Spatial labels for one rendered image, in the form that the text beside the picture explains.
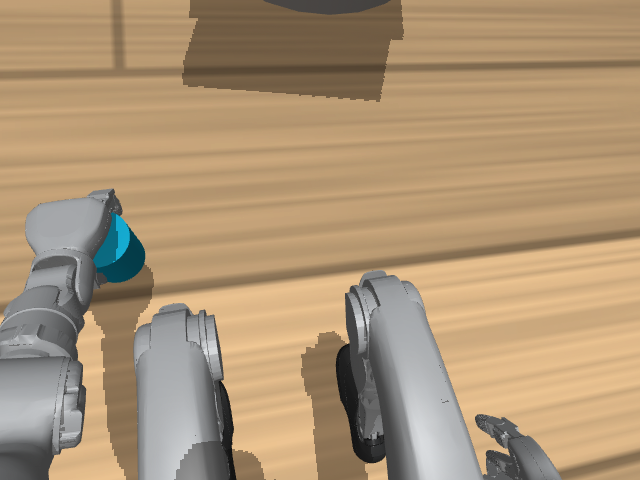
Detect mug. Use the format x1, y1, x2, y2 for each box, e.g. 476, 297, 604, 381
93, 212, 145, 283

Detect left robot foot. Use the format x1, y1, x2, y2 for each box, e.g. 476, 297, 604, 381
218, 381, 236, 480

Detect left robot arm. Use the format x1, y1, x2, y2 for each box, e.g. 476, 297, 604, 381
0, 249, 95, 480

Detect right robot foot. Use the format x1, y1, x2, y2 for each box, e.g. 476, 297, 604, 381
336, 343, 386, 463

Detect right robot hand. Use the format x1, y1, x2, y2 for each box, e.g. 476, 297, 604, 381
475, 414, 562, 480

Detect left robot hand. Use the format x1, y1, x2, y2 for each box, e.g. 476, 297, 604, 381
25, 188, 122, 290

